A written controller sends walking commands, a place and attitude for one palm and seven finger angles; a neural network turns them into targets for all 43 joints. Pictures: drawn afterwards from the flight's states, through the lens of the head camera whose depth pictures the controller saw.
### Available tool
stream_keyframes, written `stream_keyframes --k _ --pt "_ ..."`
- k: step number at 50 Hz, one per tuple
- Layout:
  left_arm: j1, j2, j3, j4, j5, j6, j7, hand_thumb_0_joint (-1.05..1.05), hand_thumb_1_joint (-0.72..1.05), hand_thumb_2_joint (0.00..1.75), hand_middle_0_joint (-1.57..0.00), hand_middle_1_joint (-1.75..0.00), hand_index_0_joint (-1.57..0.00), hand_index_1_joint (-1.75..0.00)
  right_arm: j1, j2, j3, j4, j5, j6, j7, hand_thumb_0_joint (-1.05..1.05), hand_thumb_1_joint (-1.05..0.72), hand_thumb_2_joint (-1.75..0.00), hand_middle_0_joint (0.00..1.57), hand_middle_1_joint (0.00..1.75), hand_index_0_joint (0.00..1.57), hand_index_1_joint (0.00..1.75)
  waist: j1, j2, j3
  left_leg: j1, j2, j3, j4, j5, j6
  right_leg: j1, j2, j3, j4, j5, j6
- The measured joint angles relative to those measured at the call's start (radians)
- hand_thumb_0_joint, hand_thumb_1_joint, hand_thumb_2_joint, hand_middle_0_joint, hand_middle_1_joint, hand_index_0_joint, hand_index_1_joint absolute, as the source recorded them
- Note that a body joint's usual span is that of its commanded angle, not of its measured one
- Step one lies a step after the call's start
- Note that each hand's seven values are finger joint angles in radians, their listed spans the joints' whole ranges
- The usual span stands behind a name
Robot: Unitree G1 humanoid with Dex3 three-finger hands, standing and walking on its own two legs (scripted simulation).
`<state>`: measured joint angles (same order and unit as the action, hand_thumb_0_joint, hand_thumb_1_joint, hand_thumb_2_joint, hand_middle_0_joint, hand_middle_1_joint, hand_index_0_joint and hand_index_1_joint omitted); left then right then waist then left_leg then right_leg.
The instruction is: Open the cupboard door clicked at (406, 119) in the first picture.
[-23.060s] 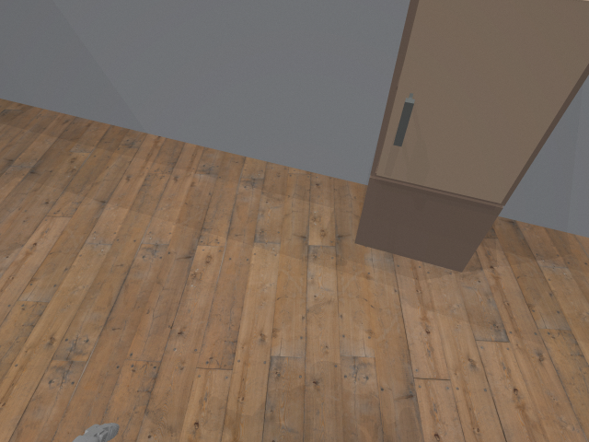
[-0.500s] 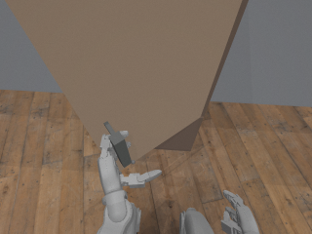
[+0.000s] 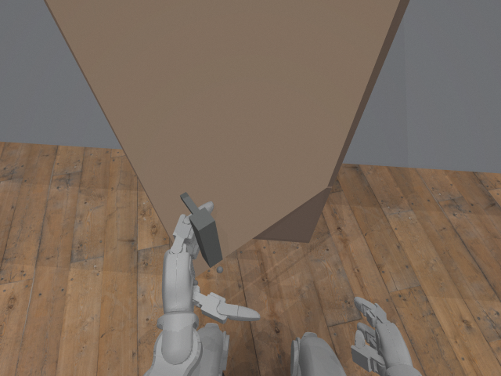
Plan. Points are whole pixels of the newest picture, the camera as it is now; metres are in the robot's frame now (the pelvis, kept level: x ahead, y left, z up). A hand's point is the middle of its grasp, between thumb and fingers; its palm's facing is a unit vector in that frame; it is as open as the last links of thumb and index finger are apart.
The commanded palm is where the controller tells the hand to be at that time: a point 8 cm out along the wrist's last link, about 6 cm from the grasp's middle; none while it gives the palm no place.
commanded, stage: slide the hand sideways off the handle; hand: left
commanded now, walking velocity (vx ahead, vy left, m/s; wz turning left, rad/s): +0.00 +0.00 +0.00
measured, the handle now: (200, 230) +0.33 +0.10 +0.03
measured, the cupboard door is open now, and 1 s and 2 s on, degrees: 41 43 43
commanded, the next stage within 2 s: draw the hand back to the body in 1.10 s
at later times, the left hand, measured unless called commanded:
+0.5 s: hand (209, 295) +0.24 +0.08 +0.02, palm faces -0.12 -0.99 -0.02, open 16.1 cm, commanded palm +0.21 +0.14 +0.02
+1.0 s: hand (157, 321) +0.20 +0.14 +0.02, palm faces -0.02 -1.00 -0.03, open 16.1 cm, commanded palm +0.17 +0.20 +0.02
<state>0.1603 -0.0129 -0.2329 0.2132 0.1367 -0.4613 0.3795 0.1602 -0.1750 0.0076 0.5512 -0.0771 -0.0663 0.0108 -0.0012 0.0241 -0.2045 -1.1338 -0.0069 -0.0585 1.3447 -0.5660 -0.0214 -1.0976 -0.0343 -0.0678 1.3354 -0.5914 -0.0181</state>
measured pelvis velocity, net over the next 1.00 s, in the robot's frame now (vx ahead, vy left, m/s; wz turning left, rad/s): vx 0.00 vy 0.00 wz -0.03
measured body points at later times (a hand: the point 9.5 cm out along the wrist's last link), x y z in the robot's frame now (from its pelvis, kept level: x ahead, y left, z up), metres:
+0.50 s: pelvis +0.00 +0.01 -0.01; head +0.09 +0.01 +0.43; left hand +0.24 +0.13 +0.03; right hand +0.19 -0.21 -0.10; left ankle +0.04 +0.13 -0.61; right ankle +0.03 -0.11 -0.61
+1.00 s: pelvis +0.00 +0.00 -0.03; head +0.09 +0.00 +0.41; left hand +0.20 +0.20 +0.02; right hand +0.21 -0.23 -0.10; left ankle +0.04 +0.13 -0.61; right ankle +0.03 -0.11 -0.61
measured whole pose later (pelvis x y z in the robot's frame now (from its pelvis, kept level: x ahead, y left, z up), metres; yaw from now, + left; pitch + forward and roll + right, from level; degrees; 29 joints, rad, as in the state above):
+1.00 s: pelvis +0.00 +0.00 -0.03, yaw -1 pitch +21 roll -2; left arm 0.53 0.17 0.00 -0.12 -0.17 -0.49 -0.14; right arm 0.17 -0.20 -0.02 0.43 0.00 -0.04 -0.04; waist 0.02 0.02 -0.21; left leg -1.22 0.02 -0.07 1.48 -0.63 -0.03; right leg -1.18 -0.01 -0.07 1.45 -0.64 -0.02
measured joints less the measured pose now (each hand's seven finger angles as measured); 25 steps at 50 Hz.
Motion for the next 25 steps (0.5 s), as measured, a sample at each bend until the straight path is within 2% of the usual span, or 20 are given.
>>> stream_keyframes --k 2,4,7,9,11,14,19,22,25 --pt "0.005 0.067 -0.004 -0.018 -0.027 -0.022 -0.125 -0.01 -0.50 0.31 -0.29 -0.47 -0.23 -0.50 0.005 -0.012 -0.003 -0.013 0.012 0.006 -0.003 0.01 -0.90 -0.89 0.21 0.30 0.21 0.30 0.001 0.006 0.005 -0.009 -0.003 0.000 0.014 -0.004 0.003 -0.007 -0.003 0.000 0.013 -0.004 0.002" --pt "0.010 0.109 -0.012 -0.038 -0.082 -0.031 -0.232 -0.01 -0.50 0.30 -0.26 -0.42 -0.19 -0.45 0.009 -0.025 -0.008 -0.029 0.028 0.009 -0.006 0.02 -0.90 -0.89 0.21 0.30 0.21 0.30 0.001 0.018 0.013 -0.014 -0.004 0.000 0.029 -0.009 0.007 -0.010 -0.004 0.000 0.023 -0.008 0.005" --pt "0.026 0.098 -0.015 -0.070 -0.169 -0.014 -0.311 -0.01 -0.50 0.30 -0.21 -0.37 -0.15 -0.39 0.014 -0.040 -0.015 -0.051 0.048 0.014 -0.013 0.02 -0.90 -0.89 0.21 0.30 0.20 0.30 0.003 0.029 0.026 -0.015 -0.002 0.008 0.040 -0.014 0.014 -0.011 -0.002 0.009 0.029 -0.007 0.013" --pt "0.044 0.070 -0.012 -0.092 -0.184 0.004 -0.319 -0.01 -0.50 0.30 -0.17 -0.35 -0.17 -0.37 0.022 -0.043 -0.018 -0.069 0.053 0.019 -0.013 0.02 -0.90 -0.89 0.21 0.30 0.20 0.30 0.003 0.028 0.026 -0.014 -0.001 0.018 0.040 -0.015 0.019 -0.014 -0.002 0.018 0.029 -0.004 0.018" --pt "0.069 0.047 -0.015 -0.117 -0.181 0.016 -0.305 -0.01 -0.50 0.30 -0.14 -0.33 -0.20 -0.36 0.031 -0.041 -0.018 -0.086 0.053 0.025 -0.010 0.02 -0.90 -0.89 0.20 0.30 0.20 0.30 0.002 0.021 0.021 -0.016 -0.001 0.028 0.037 -0.015 0.023 -0.020 -0.002 0.029 0.030 -0.003 0.022" --pt "0.096 0.034 -0.023 -0.141 -0.142 0.017 -0.273 -0.01 -0.50 0.30 -0.15 -0.34 -0.20 -0.34 0.040 -0.033 -0.013 -0.105 0.048 0.033 -0.004 0.02 -0.90 -0.89 0.20 0.30 0.20 0.30 -0.003 0.009 0.012 -0.024 -0.001 0.037 0.041 -0.018 0.025 -0.033 -0.002 0.037 0.038 -0.006 0.025" --pt "0.128 0.059 -0.021 -0.176 -0.092 -0.006 -0.252 -0.01 -0.50 0.30 -0.16 -0.34 -0.18 -0.32 0.041 -0.020 -0.006 -0.123 0.042 0.049 0.005 0.02 -0.90 -0.89 0.20 0.30 0.20 0.30 -0.006 -0.005 0.010 -0.041 0.002 0.036 0.062 -0.029 0.023 -0.051 0.001 0.037 0.058 -0.016 0.023" --pt "0.145 0.084 -0.011 -0.195 -0.095 -0.007 -0.270 -0.01 -0.50 0.30 -0.18 -0.33 -0.19 -0.32 0.037 -0.016 0.000 -0.127 0.045 0.059 0.004 0.02 -0.90 -0.89 0.21 0.30 0.20 0.30 -0.003 -0.005 0.015 -0.045 0.004 0.031 0.070 -0.034 0.021 -0.052 0.003 0.033 0.063 -0.020 0.021" --pt "0.165 0.102 0.001 -0.218 -0.116 0.001 -0.298 -0.01 -0.50 0.30 -0.19 -0.33 -0.20 -0.32 0.033 -0.015 0.005 -0.129 0.048 0.065 -0.001 0.02 -0.90 -0.89 0.21 0.30 0.20 0.30 0.000 0.001 0.018 -0.044 0.006 0.026 0.070 -0.036 0.019 -0.049 0.006 0.028 0.061 -0.021 0.020"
